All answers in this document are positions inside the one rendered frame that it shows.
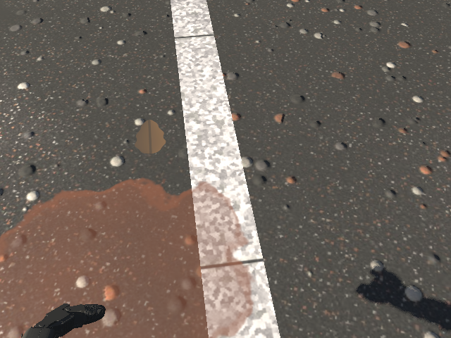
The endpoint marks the robot left hand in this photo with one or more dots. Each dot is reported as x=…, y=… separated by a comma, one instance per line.
x=63, y=319

